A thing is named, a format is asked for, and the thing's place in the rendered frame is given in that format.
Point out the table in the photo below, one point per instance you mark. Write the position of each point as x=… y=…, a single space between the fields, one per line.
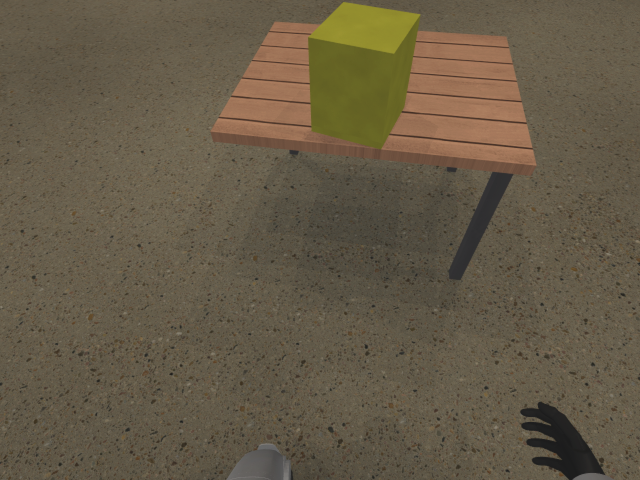
x=462 y=110

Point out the left robot shin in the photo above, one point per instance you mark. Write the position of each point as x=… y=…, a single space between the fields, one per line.
x=268 y=446

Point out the carton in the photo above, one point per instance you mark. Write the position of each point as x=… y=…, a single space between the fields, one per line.
x=360 y=61

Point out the robot left thigh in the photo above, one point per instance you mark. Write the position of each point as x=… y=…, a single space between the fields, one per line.
x=264 y=464

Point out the robot right hand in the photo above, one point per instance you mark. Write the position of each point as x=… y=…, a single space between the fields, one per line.
x=577 y=457

